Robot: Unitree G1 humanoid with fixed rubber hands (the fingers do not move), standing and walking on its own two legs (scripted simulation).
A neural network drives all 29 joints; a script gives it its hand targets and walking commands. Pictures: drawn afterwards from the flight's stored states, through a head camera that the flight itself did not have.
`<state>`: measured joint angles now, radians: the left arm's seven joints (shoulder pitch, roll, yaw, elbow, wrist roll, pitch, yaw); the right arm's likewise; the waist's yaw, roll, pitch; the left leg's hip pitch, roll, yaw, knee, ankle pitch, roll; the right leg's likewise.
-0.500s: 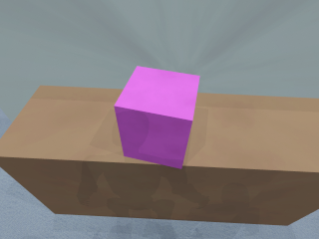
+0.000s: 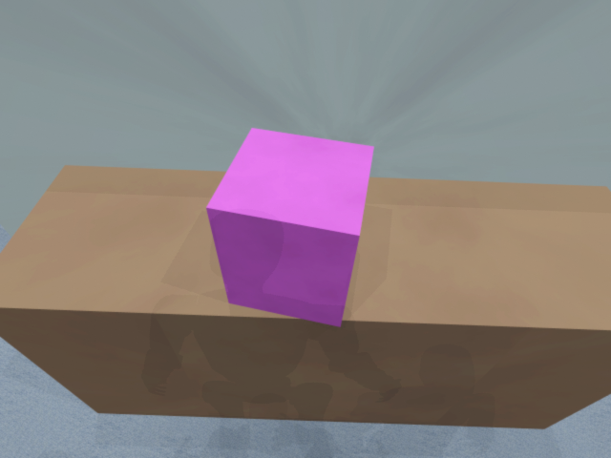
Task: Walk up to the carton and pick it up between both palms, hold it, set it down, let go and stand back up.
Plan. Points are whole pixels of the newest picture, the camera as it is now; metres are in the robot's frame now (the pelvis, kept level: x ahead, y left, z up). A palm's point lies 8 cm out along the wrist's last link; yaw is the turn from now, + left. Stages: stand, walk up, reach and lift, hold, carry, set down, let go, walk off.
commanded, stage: stand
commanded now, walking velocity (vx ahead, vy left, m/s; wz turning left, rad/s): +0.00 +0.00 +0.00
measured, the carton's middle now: (297, 229) +0.50 +0.01 -0.02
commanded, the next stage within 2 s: walk up in 1.96 s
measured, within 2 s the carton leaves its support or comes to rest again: neither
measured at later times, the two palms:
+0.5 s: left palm out of the picture +0.10 +0.29 -0.12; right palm out of the picture +0.09 -0.29 -0.12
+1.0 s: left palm out of the picture +0.09 +0.29 -0.12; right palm out of the picture +0.09 -0.29 -0.12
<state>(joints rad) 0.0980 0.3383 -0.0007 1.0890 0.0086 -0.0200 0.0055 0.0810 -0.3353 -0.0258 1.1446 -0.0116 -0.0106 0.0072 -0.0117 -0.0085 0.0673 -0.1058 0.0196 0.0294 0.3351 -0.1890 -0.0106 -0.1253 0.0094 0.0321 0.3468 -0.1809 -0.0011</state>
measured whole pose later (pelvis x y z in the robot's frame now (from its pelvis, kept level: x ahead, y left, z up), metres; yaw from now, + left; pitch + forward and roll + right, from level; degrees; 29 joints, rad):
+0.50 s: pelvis +0.01 +0.00 +0.00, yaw +0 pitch -3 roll +0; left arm 0.09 0.34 0.00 1.09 0.01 -0.02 0.01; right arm 0.08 -0.33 -0.03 1.13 -0.01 -0.01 0.00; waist -0.01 -0.01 0.07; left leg -0.07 0.02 0.03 0.32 -0.20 -0.01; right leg -0.09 0.01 0.04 0.33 -0.19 0.00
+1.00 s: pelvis +0.01 +0.00 +0.00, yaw +0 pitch -2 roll +0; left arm 0.11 0.34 0.00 1.09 0.01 -0.02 0.01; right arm 0.09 -0.33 -0.03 1.12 -0.02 -0.01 0.00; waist 0.00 -0.01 0.06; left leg -0.07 0.02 0.04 0.30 -0.20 -0.01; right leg -0.09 0.00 0.04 0.32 -0.19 0.01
